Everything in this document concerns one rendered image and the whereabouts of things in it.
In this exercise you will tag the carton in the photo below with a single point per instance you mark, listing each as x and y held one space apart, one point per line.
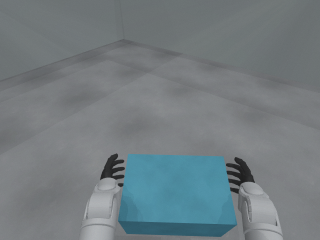
176 195

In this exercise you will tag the right robot hand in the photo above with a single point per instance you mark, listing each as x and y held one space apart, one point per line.
244 175

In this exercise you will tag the left robot forearm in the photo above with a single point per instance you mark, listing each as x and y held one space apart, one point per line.
99 220

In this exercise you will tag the right robot forearm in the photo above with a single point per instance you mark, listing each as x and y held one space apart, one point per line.
259 216

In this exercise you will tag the left robot hand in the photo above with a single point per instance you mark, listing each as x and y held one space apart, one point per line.
108 170

